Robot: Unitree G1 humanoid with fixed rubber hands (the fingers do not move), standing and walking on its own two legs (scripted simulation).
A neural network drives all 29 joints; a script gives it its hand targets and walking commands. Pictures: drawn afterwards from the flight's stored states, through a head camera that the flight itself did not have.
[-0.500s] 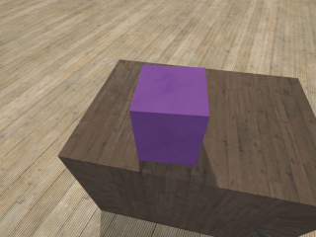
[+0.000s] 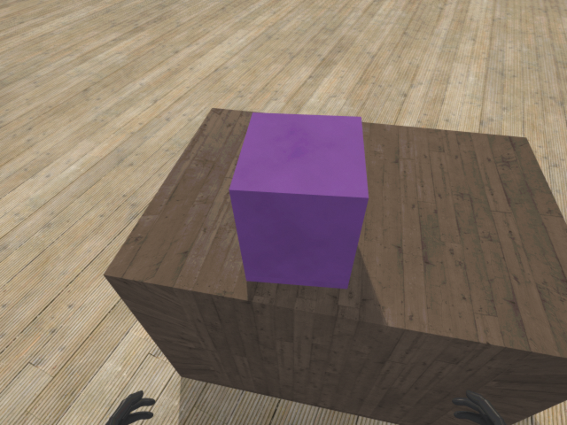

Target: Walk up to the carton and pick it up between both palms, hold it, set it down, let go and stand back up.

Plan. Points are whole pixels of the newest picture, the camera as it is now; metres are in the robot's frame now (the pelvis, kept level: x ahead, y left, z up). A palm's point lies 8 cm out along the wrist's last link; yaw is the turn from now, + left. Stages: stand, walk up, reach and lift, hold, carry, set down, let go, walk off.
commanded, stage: stand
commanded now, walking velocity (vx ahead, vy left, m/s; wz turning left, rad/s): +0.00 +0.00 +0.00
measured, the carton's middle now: (301, 202) +0.50 +0.00 +0.01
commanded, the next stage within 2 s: none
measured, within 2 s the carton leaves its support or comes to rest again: neither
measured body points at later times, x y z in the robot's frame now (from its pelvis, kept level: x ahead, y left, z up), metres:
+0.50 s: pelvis +0.00 +0.00 +0.00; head +0.00 -0.01 +0.45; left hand +0.13 +0.26 -0.09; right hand +0.14 -0.27 -0.09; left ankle +0.04 +0.13 -0.73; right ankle +0.02 -0.12 -0.73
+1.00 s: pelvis +0.00 -0.01 +0.00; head -0.01 -0.01 +0.45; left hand +0.15 +0.26 -0.08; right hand +0.14 -0.28 -0.09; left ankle +0.04 +0.13 -0.73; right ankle +0.02 -0.12 -0.73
